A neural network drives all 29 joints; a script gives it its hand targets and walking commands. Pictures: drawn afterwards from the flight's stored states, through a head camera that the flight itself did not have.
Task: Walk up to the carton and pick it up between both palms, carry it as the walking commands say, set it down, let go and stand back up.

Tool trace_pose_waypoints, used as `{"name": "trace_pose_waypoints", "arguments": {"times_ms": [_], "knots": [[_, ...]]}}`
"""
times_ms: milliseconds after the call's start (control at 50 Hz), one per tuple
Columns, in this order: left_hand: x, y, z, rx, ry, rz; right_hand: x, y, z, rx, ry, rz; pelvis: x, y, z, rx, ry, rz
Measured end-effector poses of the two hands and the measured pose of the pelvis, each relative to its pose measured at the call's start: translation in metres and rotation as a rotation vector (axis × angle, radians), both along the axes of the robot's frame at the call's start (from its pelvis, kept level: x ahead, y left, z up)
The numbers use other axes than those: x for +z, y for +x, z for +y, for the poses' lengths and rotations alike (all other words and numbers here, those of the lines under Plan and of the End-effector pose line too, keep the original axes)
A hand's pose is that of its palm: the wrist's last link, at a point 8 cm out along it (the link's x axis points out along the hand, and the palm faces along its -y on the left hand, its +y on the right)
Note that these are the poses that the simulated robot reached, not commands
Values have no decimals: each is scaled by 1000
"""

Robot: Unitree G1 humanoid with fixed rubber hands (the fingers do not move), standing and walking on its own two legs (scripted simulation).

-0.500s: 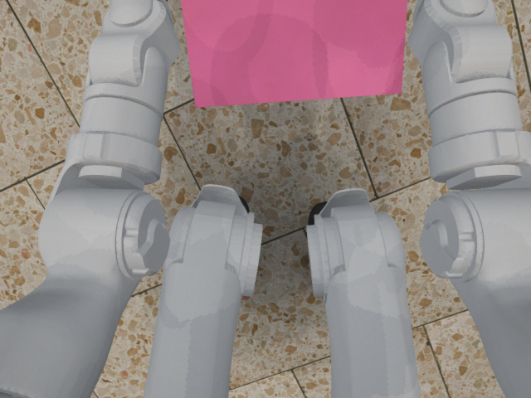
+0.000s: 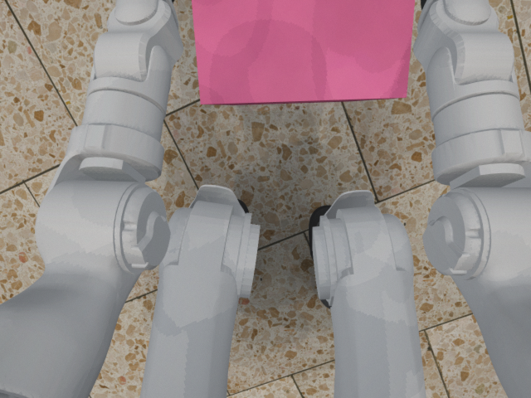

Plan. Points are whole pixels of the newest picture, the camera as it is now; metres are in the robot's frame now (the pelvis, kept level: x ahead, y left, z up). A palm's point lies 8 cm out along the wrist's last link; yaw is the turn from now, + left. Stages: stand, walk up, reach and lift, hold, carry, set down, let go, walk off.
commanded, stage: set down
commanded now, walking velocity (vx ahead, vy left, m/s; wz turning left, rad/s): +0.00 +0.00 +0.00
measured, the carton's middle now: out of the picture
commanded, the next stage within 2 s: none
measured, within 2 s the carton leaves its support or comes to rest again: neither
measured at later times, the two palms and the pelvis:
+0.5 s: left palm out of the picture +0.54 +0.15 -0.17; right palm out of the picture +0.55 -0.15 -0.17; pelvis +0.02 +0.00 -0.01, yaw +0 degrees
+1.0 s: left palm out of the picture +0.54 +0.15 -0.17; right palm out of the picture +0.55 -0.15 -0.17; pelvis +0.01 +0.00 -0.02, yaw -1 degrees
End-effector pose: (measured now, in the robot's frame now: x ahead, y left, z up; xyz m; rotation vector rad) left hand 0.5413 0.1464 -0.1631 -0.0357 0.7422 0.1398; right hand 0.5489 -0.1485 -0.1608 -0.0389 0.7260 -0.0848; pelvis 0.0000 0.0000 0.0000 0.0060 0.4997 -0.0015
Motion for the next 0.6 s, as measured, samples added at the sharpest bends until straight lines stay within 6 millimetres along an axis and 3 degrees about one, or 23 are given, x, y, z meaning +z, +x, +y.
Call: {"name": "trace_pose_waypoints", "arguments": {"times_ms": [600], "knots": [[-6,-1,5,-13,-24,-8,-7,1,1,8,16,4,-13,17,-2,-10,6,83]]}}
